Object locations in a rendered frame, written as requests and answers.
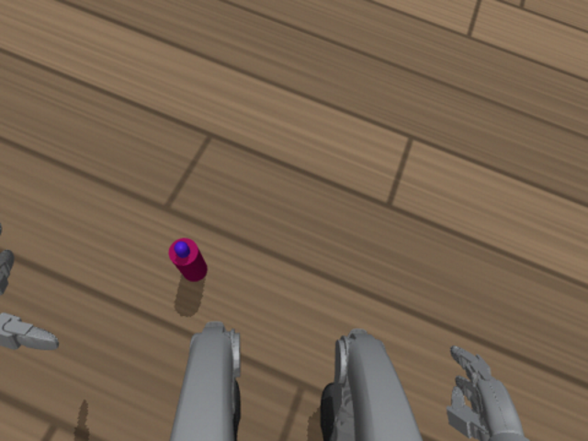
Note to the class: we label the bottle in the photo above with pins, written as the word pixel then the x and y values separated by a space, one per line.
pixel 184 253

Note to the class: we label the left robot hand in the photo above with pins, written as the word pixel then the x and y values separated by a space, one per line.
pixel 14 332

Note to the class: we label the right robot hand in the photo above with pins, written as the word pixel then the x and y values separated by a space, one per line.
pixel 493 411

